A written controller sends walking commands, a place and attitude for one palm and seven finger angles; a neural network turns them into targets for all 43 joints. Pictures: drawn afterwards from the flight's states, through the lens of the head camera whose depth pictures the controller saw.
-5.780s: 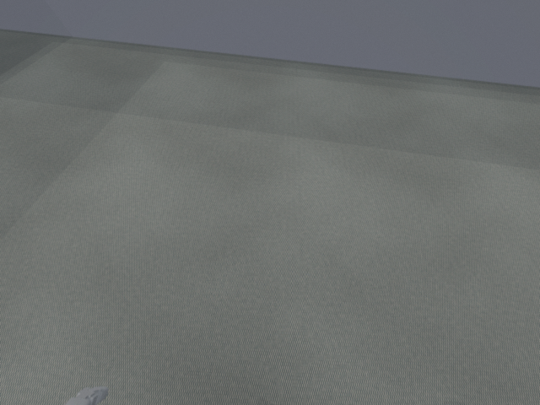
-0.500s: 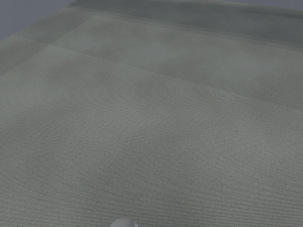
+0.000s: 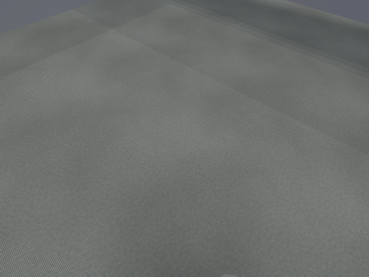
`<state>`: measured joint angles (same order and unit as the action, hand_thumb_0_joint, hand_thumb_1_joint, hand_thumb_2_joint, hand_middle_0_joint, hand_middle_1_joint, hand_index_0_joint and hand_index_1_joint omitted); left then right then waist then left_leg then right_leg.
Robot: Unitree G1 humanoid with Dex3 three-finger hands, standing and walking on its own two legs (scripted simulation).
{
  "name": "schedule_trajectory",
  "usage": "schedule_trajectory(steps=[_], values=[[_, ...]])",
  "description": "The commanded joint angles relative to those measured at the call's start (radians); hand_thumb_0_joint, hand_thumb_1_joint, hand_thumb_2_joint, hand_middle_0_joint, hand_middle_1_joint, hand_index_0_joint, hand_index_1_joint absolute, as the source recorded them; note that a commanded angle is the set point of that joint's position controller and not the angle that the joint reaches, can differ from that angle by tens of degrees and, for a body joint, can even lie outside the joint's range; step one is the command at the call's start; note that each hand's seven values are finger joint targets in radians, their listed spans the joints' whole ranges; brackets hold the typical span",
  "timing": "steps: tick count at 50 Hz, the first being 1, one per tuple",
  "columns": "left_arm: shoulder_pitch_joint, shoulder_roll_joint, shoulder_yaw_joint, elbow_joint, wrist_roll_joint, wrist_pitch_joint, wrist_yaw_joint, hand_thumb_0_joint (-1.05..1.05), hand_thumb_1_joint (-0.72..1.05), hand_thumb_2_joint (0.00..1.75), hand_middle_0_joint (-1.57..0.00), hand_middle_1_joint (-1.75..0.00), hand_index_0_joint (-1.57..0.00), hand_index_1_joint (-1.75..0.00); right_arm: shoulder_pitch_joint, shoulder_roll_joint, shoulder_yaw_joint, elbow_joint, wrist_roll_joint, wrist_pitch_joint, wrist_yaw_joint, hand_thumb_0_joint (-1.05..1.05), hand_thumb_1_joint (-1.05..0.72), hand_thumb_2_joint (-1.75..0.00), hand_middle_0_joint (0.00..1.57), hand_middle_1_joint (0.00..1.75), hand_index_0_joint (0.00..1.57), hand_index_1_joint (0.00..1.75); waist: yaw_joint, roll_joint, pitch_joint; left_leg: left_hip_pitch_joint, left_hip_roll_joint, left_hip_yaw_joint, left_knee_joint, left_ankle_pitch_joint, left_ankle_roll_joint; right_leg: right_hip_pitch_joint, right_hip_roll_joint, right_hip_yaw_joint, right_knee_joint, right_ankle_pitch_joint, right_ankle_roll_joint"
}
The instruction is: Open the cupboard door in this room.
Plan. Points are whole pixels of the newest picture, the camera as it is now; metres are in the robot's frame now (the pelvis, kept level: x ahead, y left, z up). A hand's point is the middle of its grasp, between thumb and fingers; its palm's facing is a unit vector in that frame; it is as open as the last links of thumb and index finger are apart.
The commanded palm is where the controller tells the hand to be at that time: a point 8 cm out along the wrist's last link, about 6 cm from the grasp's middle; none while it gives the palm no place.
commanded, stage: turn or walk to find it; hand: left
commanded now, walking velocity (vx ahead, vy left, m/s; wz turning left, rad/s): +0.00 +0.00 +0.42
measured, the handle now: out of the picture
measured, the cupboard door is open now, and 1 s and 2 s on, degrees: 0 0 0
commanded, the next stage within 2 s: none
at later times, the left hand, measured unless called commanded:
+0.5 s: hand out of the picture -0.02 +0.19 -0.18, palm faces +0.25 -0.94 -0.22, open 7.4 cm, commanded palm none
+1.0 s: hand out of the picture -0.03 +0.23 -0.15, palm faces +0.42 -0.87 -0.26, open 7.4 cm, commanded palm none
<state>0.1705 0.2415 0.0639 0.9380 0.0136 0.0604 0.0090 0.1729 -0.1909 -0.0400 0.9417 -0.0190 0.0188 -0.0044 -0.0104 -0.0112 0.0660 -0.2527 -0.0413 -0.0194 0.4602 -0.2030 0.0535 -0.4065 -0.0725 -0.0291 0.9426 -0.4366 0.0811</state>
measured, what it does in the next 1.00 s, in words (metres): steps on the spot, turning left: right foot, then left foot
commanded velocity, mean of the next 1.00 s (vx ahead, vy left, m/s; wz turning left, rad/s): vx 0.00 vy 0.00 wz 0.42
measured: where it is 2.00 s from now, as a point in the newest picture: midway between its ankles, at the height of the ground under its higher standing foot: outside the picture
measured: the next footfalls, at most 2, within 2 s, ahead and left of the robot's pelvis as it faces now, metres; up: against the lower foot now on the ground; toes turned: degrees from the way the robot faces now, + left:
right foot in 0.16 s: +0.03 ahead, -0.14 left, +0.00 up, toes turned +1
left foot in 0.54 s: -0.02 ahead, +0.12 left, +0.00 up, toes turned +19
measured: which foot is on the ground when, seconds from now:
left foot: down 0.00-0.16, up 0.18-0.52, down 0.54-1.00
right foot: up 0.00-0.14, down 0.16-0.54, up 0.56-1.00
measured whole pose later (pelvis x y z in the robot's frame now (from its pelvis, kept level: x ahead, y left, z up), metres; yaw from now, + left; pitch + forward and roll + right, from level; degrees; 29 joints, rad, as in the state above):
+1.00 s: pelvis -0.05 +0.00 -0.01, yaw +25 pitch +0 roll +0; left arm 0.13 0.21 0.05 0.90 0.01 0.04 0.01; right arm 0.22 -0.20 -0.06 0.95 -0.02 0.04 0.00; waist -0.04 0.02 0.05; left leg -0.30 -0.07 -0.08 0.49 -0.19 0.03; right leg -0.29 -0.04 -0.03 0.67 -0.38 0.06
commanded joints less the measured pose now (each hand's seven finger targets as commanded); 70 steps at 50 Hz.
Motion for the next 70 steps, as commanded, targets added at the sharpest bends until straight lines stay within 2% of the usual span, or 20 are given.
schedule_trajectory(steps=[1,6,8,9,13,21,25,26,27,28,33,42,49,50,51,52,56,59,66,70], values=[[-0.02,0.054,0.006,-0.089,-0.001,-0.031,0.01,0.0,0.9,0.9,-0.2,-0.3,-0.2,-0.3,0.058,-0.215,-0.062,-0.045,-0.008,-0.001,-0.009,0.0,-0.9,-0.9,0.2,0.3,0.2,0.3,-0.026,0.146,-0.095,0.1,0.271,-0.313,-0.124,0.294,0.128,-0.005,0.017,0.009,-0.134,-0.02,-0.01],[0.111,0.086,0.014,-0.07,-0.002,-0.054,0.021,0.0,0.9,0.9,-0.2,-0.3,-0.2,-0.3,0.021,-0.182,-0.067,-0.063,0.004,0.005,0.002,0.0,-0.9,-0.9,0.2,0.3,0.2,0.3,0.039,0.07,-0.132,-0.089,0.166,-0.278,0.006,0.164,0.036,0.318,0.007,0.012,-0.569,0.235,-0.031],[0.114,0.217,0.036,-0.087,0.017,-0.064,0.028,0.0,0.9,0.9,-0.2,-0.3,-0.2,-0.3,0.019,-0.1,-0.055,-0.103,0.007,0.005,0.009,0.0,-0.9,-0.9,0.2,0.3,0.2,0.3,0.052,-0.273,-0.095,-0.344,-0.039,-0.037,0.386,-0.34,-0.078,0.363,-0.389,0.376,-0.697,0.259,-0.206],[0.088,0.195,0.04,-0.103,0.008,-0.065,0.031,0.0,0.9,0.9,-0.2,-0.3,-0.2,-0.3,0.007,-0.142,-0.064,-0.097,-0.006,0.02,0.007,0.0,-0.9,-0.9,0.2,0.3,0.2,0.3,0.049,-0.24,-0.086,-0.334,0.005,-0.084,0.547,-0.357,-0.074,0.272,-0.394,0.35,-0.701,0.284,-0.248],[-0.037,0.112,0.014,-0.119,0.008,-0.07,0.027,0.0,0.9,0.9,-0.2,-0.3,-0.2,-0.3,0.071,-0.121,-0.063,-0.033,-0.003,0.036,0.023,0.0,-0.9,-0.9,0.2,0.3,0.2,0.3,-0.025,-0.131,-0.029,-0.3,0.053,-0.025,0.737,-0.184,-0.103,0.2,-0.233,0.07,-0.629,0.395,-0.196],[0.094,0.175,0.031,-0.053,0.021,-0.061,0.022,0.0,0.9,0.9,-0.2,-0.3,-0.2,-0.3,-0.042,-0.093,-0.041,-0.052,0.009,0.027,0.023,0.0,-0.9,-0.9,0.2,0.3,0.2,0.3,0.052,-0.2,-0.037,-0.188,0.067,0.077,0.386,-0.271,-0.116,0.274,-0.275,0.013,-0.558,0.554,-0.216],[0.09,0.183,0.038,-0.042,0.009,-0.049,0.018,0.0,0.9,0.9,-0.2,-0.3,-0.2,-0.3,0.046,-0.115,-0.038,-0.029,0.009,0.005,0.016,0.0,-0.9,-0.9,0.2,0.3,0.2,0.3,0.007,-0.144,-0.115,0.036,0.05,0.113,0.026,-0.048,-0.094,0.245,-0.241,-0.07,-0.385,0.579,-0.13],[0.095,0.152,0.032,-0.048,0.0,-0.043,0.015,0.0,0.9,0.9,-0.2,-0.3,-0.2,-0.3,0.08,-0.17,-0.048,-0.026,0.007,-0.006,0.018,0.0,-0.9,-0.9,0.2,0.3,0.2,0.3,-0.012,-0.001,-0.151,0.185,0.132,0.016,-0.076,0.118,-0.066,0.128,-0.194,-0.113,-0.241,0.443,-0.076],[0.106,0.082,0.018,-0.086,-0.005,-0.037,0.008,0.0,0.9,0.9,-0.2,-0.3,-0.2,-0.3,0.117,-0.274,-0.071,-0.03,-0.001,-0.012,0.014,0.0,-0.9,-0.9,0.2,0.3,0.2,0.3,-0.027,0.296,-0.156,0.3,0.391,-0.308,-0.088,0.469,0.055,-0.13,-0.067,-0.155,-0.05,-0.059,-0.001],[0.028,0.071,0.002,-0.102,0.004,-0.025,0.017,0.0,0.9,0.9,-0.2,-0.3,-0.2,-0.3,0.173,-0.301,-0.08,-0.005,0.001,-0.008,0.002,0.0,-0.9,-0.9,0.2,0.3,0.2,0.3,-0.071,0.3,-0.161,0.228,0.455,-0.34,-0.118,0.515,0.13,-0.126,-0.049,-0.062,0.096,-0.223,-0.003],[0.026,0.074,0.015,-0.044,0.003,-0.028,0.001,0.0,0.9,0.9,-0.2,-0.3,-0.2,-0.3,0.026,-0.205,-0.046,-0.034,-0.001,-0.018,-0.016,0.0,-0.9,-0.9,0.2,0.3,0.2,0.3,-0.003,0.151,-0.095,0.125,0.285,-0.177,-0.122,0.388,0.096,-0.113,-0.042,0.004,0.175,0.011,-0.004],[-0.03,0.062,0.009,-0.077,-0.001,-0.025,0.009,0.0,0.9,0.9,-0.2,-0.3,-0.2,-0.3,0.072,-0.21,-0.057,-0.037,-0.005,-0.007,-0.012,0.0,-0.9,-0.9,0.2,0.3,0.2,0.3,-0.031,0.14,-0.088,0.127,0.283,-0.286,-0.143,0.282,0.128,-0.066,-0.005,0.017,-0.02,-0.014,0.001],[0.073,0.06,0.01,-0.072,-0.007,-0.045,0.018,0.0,0.9,0.9,-0.2,-0.3,-0.2,-0.3,0.033,-0.202,-0.068,-0.056,-0.003,0.005,-0.003,0.0,-0.9,-0.9,0.2,0.3,0.2,0.3,0.023,0.129,-0.13,-0.019,0.203,-0.321,-0.057,0.223,0.075,0.221,0.044,-0.011,-0.451,0.159,-0.026],[0.103,0.09,0.015,-0.069,-0.004,-0.055,0.022,0.0,0.9,0.9,-0.2,-0.3,-0.2,-0.3,0.038,-0.177,-0.065,-0.06,0.005,0.004,0.001,0.0,-0.9,-0.9,0.2,0.3,0.2,0.3,0.036,0.071,-0.145,-0.103,0.155,-0.286,0.008,0.14,0.028,0.343,-0.004,0.028,-0.582,0.227,-0.038],[0.113,0.17,0.031,-0.071,0.011,-0.065,0.03,0.0,0.9,0.9,-0.2,-0.3,-0.2,-0.3,0.052,-0.116,-0.058,-0.071,0.014,0.003,0.009,0.0,-0.9,-0.9,0.2,0.3,0.2,0.3,0.041,-0.143,-0.142,-0.291,0.042,-0.161,0.181,-0.071,-0.04,0.461,-0.213,0.241,-0.665,0.202,-0.109],[0.1,0.219,0.036,-0.089,0.014,-0.062,0.029,0.0,0.9,0.9,-0.2,-0.3,-0.2,-0.3,0.03,-0.109,-0.056,-0.098,0.007,0.006,0.009,0.0,-0.9,-0.9,0.2,0.3,0.2,0.3,0.052,-0.246,-0.098,-0.34,-0.034,-0.044,0.399,-0.344,-0.079,0.353,-0.403,0.371,-0.7,0.248,-0.218],[-0.046,0.108,0.015,-0.114,0.005,-0.067,0.029,0.0,0.9,0.9,-0.2,-0.3,-0.2,-0.3,0.068,-0.125,-0.068,-0.032,-0.005,0.037,0.022,0.0,-0.9,-0.9,0.2,0.3,0.2,0.3,-0.029,-0.103,-0.002,-0.308,0.05,-0.053,0.738,-0.197,-0.09,0.16,-0.248,0.136,-0.659,0.313,-0.203],[0.01,0.107,0.013,-0.098,0.01,-0.073,0.028,0.0,0.9,0.9,-0.2,-0.3,-0.2,-0.3,0.066,-0.112,-0.061,-0.024,-0.003,0.04,0.023,0.0,-0.9,-0.9,0.2,0.3,0.2,0.3,-0.005,-0.147,-0.018,-0.284,0.059,-0.013,0.709,-0.178,-0.114,0.2,-0.231,0.062,-0.636,0.399,-0.199],[0.118,0.171,0.034,-0.036,0.02,-0.063,0.023,0.0,0.9,0.9,-0.2,-0.3,-0.2,-0.3,-0.047,-0.091,-0.037,-0.046,0.011,0.023,0.018,0.0,-0.9,-0.9,0.2,0.3,0.2,0.3,0.062,-0.201,-0.057,-0.179,0.065,0.073,0.344,-0.281,-0.115,0.318,-0.278,0.026,-0.537,0.636,-0.225],[0.093,0.176,0.038,-0.028,0.006,-0.051,0.019,0.0,0.9,0.9,-0.2,-0.3,-0.2,-0.3,0.055,-0.118,-0.036,-0.018,0.01,0.003,0.014,0.0,-0.9,-0.9,0.2,0.3,0.2,0.3,0.001,-0.144,-0.123,0.065,0.057,0.108,-0.015,-0.015,-0.092,0.242,-0.24,-0.07,-0.374,0.584,-0.128]])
